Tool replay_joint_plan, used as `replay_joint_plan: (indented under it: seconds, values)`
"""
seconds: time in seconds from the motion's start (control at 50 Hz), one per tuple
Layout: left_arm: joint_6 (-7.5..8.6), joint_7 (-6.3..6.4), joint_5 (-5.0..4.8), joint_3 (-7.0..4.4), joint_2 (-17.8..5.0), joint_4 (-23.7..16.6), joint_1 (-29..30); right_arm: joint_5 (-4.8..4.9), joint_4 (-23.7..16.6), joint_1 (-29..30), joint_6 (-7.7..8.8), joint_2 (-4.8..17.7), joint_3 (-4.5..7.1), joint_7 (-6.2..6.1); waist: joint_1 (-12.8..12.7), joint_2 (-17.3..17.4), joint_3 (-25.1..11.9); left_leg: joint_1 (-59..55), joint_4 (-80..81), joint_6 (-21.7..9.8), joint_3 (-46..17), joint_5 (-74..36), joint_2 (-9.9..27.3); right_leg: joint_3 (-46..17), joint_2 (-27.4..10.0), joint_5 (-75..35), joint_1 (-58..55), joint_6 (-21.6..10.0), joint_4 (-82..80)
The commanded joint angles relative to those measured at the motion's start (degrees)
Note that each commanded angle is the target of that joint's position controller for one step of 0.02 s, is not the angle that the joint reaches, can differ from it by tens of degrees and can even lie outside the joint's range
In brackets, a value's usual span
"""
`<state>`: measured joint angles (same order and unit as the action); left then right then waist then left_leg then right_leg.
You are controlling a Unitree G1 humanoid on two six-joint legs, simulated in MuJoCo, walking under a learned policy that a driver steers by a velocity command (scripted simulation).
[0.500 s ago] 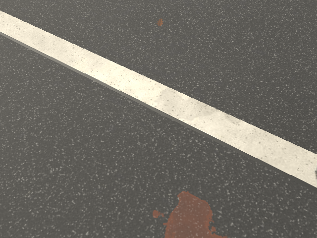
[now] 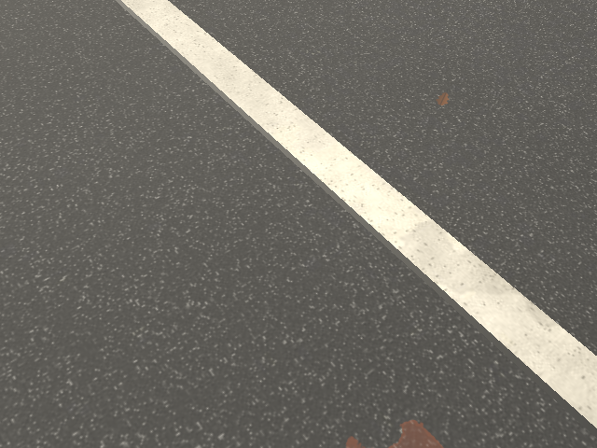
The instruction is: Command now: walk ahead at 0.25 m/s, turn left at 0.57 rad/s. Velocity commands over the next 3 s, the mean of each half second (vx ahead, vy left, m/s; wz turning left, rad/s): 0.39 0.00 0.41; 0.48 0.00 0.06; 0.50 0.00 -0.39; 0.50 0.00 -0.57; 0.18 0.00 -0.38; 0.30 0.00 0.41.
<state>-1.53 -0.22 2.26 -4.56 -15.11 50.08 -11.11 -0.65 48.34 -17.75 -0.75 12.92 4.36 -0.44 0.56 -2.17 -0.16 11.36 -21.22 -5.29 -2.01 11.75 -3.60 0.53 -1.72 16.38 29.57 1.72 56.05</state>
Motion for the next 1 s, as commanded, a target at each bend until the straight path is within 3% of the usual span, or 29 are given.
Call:
replay_joint_plan:
  seconds: [0.02, 0.18, 0.22, 0.26, 0.28, 0.3, 0.32, 0.34, 0.36, 0.38, 0.42, 0.5, 0.6, 0.64, 0.7, 0.72, 0.74, 0.76, 0.78, 0.8, 0.82, 0.84, 0.86, 0.9, 0.96, 1.0]
  values:
    - [1.35, -0.39, -0.09, -0.59, -3.6, -5.0, 5.6, -0.04, -2.3, -3.7, 1.83, 8.9, 1.98, 0.02, 1.9, 7.6, 1.3, -11.2, 12.1, -9.2, -20.0, 11.0, 14.3, -1.7, -0.6, -2.0, 12.2, 1.0, -4.7]
    - [3.34, -0.73, -0.81, 0.34, -3.7, -9.0, 10.7, -0.66, -2.8, -5.7, 3.11, 11.3, 2.79, 0.76, 3.7, 8.5, 2.1, -5.6, 8.9, -10.5, -23.5, 10.6, 13.0, -1.8, 1.1, 0.7, 3.6, 0.5, -18.0]
    - [3.98, -0.69, -1.05, 0.56, -3.7, -9.2, 8.9, -0.77, -3.3, -4.4, 3.43, 11.2, 2.77, 0.97, 2.6, 8.9, 1.8, -2.3, 7.5, -9.5, -23.6, 9.7, 12.7, -1.2, 1.6, 0.7, -2.5, -0.6, -21.5]
    - [4.84, -0.27, -1.18, 0.68, -3.0, -7.7, 2.4, -0.35, -3.8, -1.5, 3.70, 10.8, 2.56, 1.00, -1.5, 7.5, 1.4, 5.3, 3.8, -6.8, -22.0, 7.6, 10.7, 0.4, 2.7, -3.7, -16.7, -1.8, -29.2]
    - [5.52, 0.20, -0.76, 0.38, -3.7, -6.4, -2.3, -0.24, -3.6, -1.6, 3.95, 9.2, 2.06, 0.86, -3.6, 5.2, 0.2, 9.8, -0.8, -5.1, -20.4, 6.7, 7.9, 0.0, 2.6, -4.0, -25.5, -2.1, -31.8]
    - [6.36, 0.87, 0.12, -0.41, -7.2, -5.5, -8.4, 0.03, -4.4, -0.8, 4.66, 5.9, 0.99, 0.81, -6.6, -1.3, -2.5, 15.2, -12.1, -2.6, -15.1, 8.5, 3.4, -9.3, -5.7, 3.8, -34.1, -3.7, -36.6]
    - [6.31, 1.25, 0.93, -1.89, -14.8, -4.9, -13.7, 0.85, -6.7, -0.4, 5.18, 2.3, 0.03, 1.01, -7.4, -15.0, -4.9, 26.6, -28.2, -0.2, -5.6, 17.7, -4.8, -33.5, -18.9, 23.3, -40.4, -8.8, -46.5]
    - [5.76, 0.97, 0.48, -2.25, -14.2, -3.9, -12.8, -0.56, -5.9, -3.0, 4.72, 6.7, 0.76, 0.89, -4.3, -11.6, -0.9, 30.6, -37.5, -0.8, -6.2, 19.5, -2.4, -42.7, -22.1, 29.4, -34.9, -12.5, -48.0]
    - [5.70, 0.41, -0.25, -1.12, -9.3, -5.2, -8.7, -1.11, -4.8, -2.4, 4.46, 7.7, 0.96, 1.30, -2.3, -4.0, 3.9, 31.2, -41.0, -1.2, -7.5, 14.6, 0.1, -37.3, -19.5, 28.3, -30.5, -12.5, -47.4]
    - [5.97, 0.06, -0.74, -0.42, -6.4, -5.7, -6.0, -1.25, -4.3, -0.9, 4.47, 7.1, 0.78, 2.01, -1.3, -0.9, 5.7, 30.1, -40.2, -0.7, -7.1, 10.2, 1.8, -29.6, -16.2, 20.7, -27.5, -11.4, -47.4]
    - [6.72, 0.17, -0.63, 0.40, -4.2, -5.3, -5.5, -1.84, -4.2, 0.5, 4.12, 6.6, 0.52, 2.88, -0.7, -3.1, 4.1, 28.2, -38.6, 0.9, -4.7, 4.8, 3.5, -19.5, -11.5, 4.8, -27.4, -9.9, -47.9]
    - [7.90, -0.35, -1.64, 0.51, -3.9, -2.1, -11.1, -2.22, -5.7, 5.4, 3.48, 5.4, -0.29, 3.45, -1.1, -3.4, 2.0, 30.8, -38.1, 3.4, 0.2, 0.1, 5.4, -11.2, -9.9, -20.3, -30.5, -11.6, -46.7]
    - [7.66, -0.34, -1.73, 0.66, -4.3, 0.3, -14.4, -1.55, -9.6, 17.6, 3.42, 2.6, -2.30, 3.97, -3.4, -4.1, 4.0, 26.4, -21.6, 4.3, 5.4, -6.2, 6.1, -4.9, -7.8, -29.2, -28.1, -11.3, -47.4]
    - [7.56, -0.29, -1.62, 0.46, -5.6, 1.0, -15.3, -1.24, -10.1, 19.6, 3.36, 3.1, -2.45, 3.87, -3.5, -4.3, 4.3, 22.2, -16.2, 3.3, 6.4, -6.7, 5.2, -4.5, -8.8, -30.8, -28.0, -11.0, -47.1]
    - [7.14, -0.01, -1.63, 0.38, -6.7, 2.1, -15.5, -1.32, -9.7, 18.0, 3.44, 4.6, -2.02, 2.99, -1.7, -3.7, 3.8, 15.8, -11.9, 0.6, 7.0, -4.7, 3.4, -4.0, -11.0, -42.0, -30.7, -10.3, -42.7]
    - [6.93, 0.12, -1.60, 0.30, -7.2, 2.4, -15.2, -1.48, -8.5, 14.6, 3.59, 5.4, -1.60, 2.50, 0.0, -3.7, 1.8, 11.0, -10.5, -0.5, 7.5, -3.3, 1.8, -3.2, -10.8, -49.6, -31.7, -9.6, -37.9]
    - [6.53, 0.20, -1.73, 0.32, -7.4, 2.7, -14.8, -1.70, -6.1, 7.6, 3.97, 6.3, -1.03, 2.00, 3.3, -2.4, -1.9, 2.4, -7.0, -1.8, 8.2, -4.4, 0.2, -1.5, -9.4, -53.5, -31.2, -8.7, -29.2]
    - [6.29, 0.29, -1.91, 0.62, -6.8, 2.5, -15.1, -2.54, -3.3, -0.9, 4.59, 8.4, -0.16, 1.37, 6.5, -1.1, -6.9, -10.7, -6.4, -3.5, 5.6, -4.4, 2.7, 0.0, -7.4, -46.3, -24.4, -7.8, -17.9]
    - [6.21, 0.06, -2.60, 1.79, -2.6, 0.0, -16.4, -3.90, -2.5, -9.0, 4.92, 13.7, 1.11, 0.59, 8.2, 7.9, -14.9, -25.8, -4.7, -7.3, -13.5, 4.7, 18.8, 3.0, -3.0, -22.0, -10.2, -6.3, 1.4]
    - [5.89, 0.14, -2.92, 1.78, -0.9, 0.1, -21.2, -2.73, -2.2, -9.2, 4.46, 16.1, 1.63, 0.84, 5.2, 16.2, -19.0, -30.2, 3.3, -12.5, -37.2, 4.8, 29.2, 0.3, 5.4, 14.8, 2.5, -5.6, 15.9]
    - [5.47, 0.34, -1.52, 0.49, -5.6, -0.1, -15.6, -0.60, -2.1, -4.6, 4.04, 12.7, 1.13, 0.99, 4.3, 8.1, -10.8, -23.2, 4.7, -10.9, -32.7, 8.3, 25.5, -4.1, 1.6, 9.9, 6.6, -6.5, 18.2]
    - [5.86, -0.16, -1.50, 0.71, -4.7, -1.2, -12.1, -0.34, -2.6, 0.4, 4.26, 9.2, 0.12, 1.11, 2.3, 6.5, -3.4, -14.7, 6.6, -9.5, -24.3, 5.4, 22.9, -3.6, -0.6, 4.7, 6.9, -6.7, 15.6]
    - [5.90, -0.45, -1.47, 0.99, -3.5, -1.0, -10.9, -0.56, -2.6, 2.8, 4.69, 7.0, -0.49, 1.30, 0.7, 5.3, -0.5, -9.3, 8.6, -7.8, -18.6, 0.6, 19.8, -3.2, -2.4, 1.9, 4.8, -6.6, 12.2]
    - [4.54, -1.12, -0.28, 1.18, -2.3, 0.2, -12.7, -0.30, -1.5, 3.4, 5.45, 5.3, -1.08, 1.05, -1.9, 6.6, 0.9, -3.2, 11.1, -5.9, -11.5, -5.9, 16.0, -2.5, -3.9, 0.1, 0.1, -5.4, 8.5]
    - [3.31, -1.95, -0.20, 1.16, -1.5, 0.1, -10.8, 0.15, 0.5, 0.3, 6.71, 6.5, -0.77, 0.99, -2.7, 5.6, 1.7, -3.1, 13.7, -6.3, -7.0, -11.7, 15.1, -1.1, -4.2, -3.1, 2.1, -4.2, 6.4]
    - [2.91, -2.18, -0.50, 1.12, -1.6, -1.1, -6.0, -0.04, 1.5, -1.8, 6.93, 6.7, -0.65, 0.84, -1.6, 5.2, 3.6, -4.0, 15.6, -5.5, -4.0, -11.6, 14.8, -1.6, -4.6, -7.4, 6.7, -3.7, 4.1]
